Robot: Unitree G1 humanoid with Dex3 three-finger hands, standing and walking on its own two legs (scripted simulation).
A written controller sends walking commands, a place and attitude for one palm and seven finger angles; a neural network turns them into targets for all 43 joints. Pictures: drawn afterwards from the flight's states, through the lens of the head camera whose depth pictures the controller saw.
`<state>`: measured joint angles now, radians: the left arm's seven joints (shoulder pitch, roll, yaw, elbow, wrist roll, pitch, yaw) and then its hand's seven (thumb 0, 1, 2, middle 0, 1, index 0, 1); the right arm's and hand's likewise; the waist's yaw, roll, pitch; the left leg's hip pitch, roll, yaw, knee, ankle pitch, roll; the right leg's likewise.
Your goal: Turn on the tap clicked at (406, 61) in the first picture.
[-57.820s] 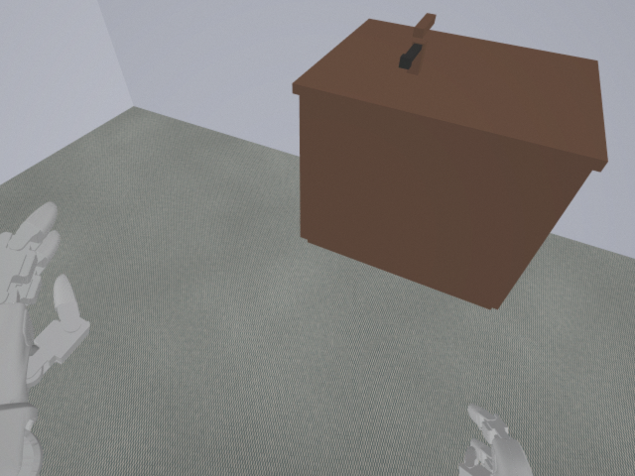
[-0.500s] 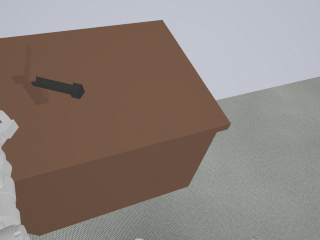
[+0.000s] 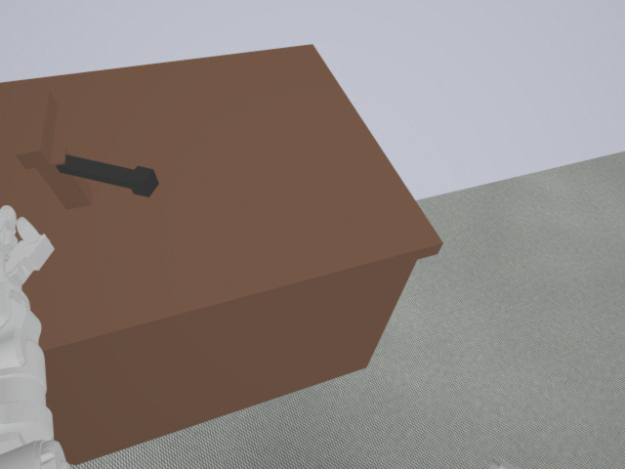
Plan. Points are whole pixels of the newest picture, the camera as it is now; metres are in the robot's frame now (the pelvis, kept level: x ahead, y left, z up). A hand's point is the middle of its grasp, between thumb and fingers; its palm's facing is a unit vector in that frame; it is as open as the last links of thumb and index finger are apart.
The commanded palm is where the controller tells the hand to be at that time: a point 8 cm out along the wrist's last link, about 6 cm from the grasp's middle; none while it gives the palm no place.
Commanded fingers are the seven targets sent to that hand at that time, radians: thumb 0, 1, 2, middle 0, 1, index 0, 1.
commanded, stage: push the lever round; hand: left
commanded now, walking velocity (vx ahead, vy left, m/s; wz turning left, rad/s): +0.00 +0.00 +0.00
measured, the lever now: (143, 181) +0.46 +0.26 +0.09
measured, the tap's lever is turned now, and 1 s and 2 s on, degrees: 57 57 59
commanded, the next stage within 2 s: none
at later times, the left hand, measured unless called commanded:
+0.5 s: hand (66, 240) +0.36 +0.32 +0.08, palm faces +0.61 -0.79 -0.07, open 7.8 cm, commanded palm +0.32 +0.35 +0.09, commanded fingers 0.00 0.90 0.90 -0.15 -0.15 -0.15 -0.15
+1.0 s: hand (97, 231) +0.38 +0.29 +0.08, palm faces +0.69 -0.73 -0.05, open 7.8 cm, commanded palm +0.33 +0.31 +0.09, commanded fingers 0.00 0.90 0.90 -0.15 -0.15 -0.15 -0.15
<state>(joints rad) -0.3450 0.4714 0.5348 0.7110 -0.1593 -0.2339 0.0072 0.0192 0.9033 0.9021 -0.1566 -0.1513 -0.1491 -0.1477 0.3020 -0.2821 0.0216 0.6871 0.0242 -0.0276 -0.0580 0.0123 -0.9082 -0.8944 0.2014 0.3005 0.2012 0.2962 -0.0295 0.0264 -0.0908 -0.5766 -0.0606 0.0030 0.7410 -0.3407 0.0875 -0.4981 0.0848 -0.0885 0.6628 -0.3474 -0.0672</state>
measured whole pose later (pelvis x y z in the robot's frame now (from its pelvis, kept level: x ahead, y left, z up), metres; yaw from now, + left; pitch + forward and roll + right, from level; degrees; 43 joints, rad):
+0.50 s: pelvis +0.00 -0.01 +0.00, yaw +0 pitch +10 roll -2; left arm -0.36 0.41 0.51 0.69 -0.13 -0.22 0.14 0.02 0.90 0.90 -0.16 -0.15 -0.15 -0.15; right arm 0.29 -0.27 0.02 0.69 0.02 -0.02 -0.05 0.01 -0.91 -0.89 0.20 0.30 0.20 0.30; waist -0.04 0.03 -0.10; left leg -0.58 -0.05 0.00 0.75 -0.34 0.08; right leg -0.50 0.09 -0.09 0.67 -0.35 -0.08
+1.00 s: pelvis -0.01 -0.01 +0.00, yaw +1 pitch +9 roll -2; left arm -0.42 0.29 0.42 0.67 -0.07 -0.20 0.38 0.02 0.90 0.90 -0.16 -0.15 -0.15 -0.15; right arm 0.26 -0.26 0.02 0.71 0.00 0.00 -0.04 0.01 -0.91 -0.89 0.20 0.30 0.20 0.30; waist -0.04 0.03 -0.10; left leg -0.57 -0.06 -0.01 0.75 -0.34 0.08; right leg -0.50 0.08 -0.10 0.68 -0.35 -0.08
